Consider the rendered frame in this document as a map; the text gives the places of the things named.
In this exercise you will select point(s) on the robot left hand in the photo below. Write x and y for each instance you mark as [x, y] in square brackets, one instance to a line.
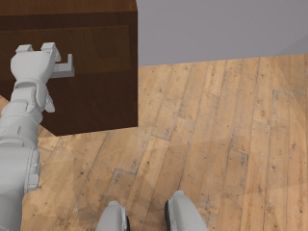
[39, 65]

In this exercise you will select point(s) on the left robot forearm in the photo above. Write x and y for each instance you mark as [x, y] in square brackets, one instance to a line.
[20, 118]

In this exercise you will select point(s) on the drawer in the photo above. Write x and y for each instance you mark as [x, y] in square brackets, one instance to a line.
[93, 49]

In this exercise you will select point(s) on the robot thigh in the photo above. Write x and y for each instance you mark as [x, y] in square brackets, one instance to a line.
[113, 218]
[182, 210]

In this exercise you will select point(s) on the right robot thigh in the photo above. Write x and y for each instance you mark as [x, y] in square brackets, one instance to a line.
[182, 210]

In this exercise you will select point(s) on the left robot thigh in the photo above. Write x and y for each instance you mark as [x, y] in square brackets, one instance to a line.
[113, 218]

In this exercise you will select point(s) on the left robot upper arm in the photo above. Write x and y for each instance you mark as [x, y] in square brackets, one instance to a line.
[19, 174]

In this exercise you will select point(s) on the cabinet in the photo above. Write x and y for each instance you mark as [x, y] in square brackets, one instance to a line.
[85, 102]

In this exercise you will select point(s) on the handle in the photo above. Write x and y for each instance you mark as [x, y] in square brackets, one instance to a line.
[65, 69]

